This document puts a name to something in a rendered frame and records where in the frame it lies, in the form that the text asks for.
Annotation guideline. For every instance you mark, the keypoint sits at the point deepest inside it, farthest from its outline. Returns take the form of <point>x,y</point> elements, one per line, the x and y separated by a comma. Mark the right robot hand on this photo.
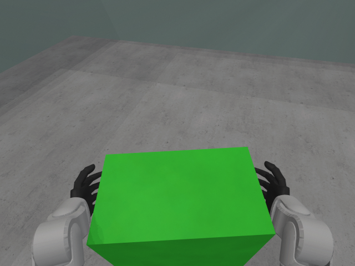
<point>275,187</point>

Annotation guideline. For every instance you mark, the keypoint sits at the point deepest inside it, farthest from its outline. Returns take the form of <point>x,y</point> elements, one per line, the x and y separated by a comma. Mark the left robot hand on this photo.
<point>83,190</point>

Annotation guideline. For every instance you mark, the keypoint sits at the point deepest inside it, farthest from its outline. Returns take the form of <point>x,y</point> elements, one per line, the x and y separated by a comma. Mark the robot left forearm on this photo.
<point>59,240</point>

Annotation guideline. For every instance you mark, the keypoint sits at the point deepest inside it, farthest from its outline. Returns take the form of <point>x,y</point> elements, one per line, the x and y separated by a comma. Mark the carton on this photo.
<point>180,208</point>

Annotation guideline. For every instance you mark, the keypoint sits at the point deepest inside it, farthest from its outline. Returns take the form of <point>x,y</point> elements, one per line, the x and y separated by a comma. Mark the robot right forearm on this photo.
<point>305,240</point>

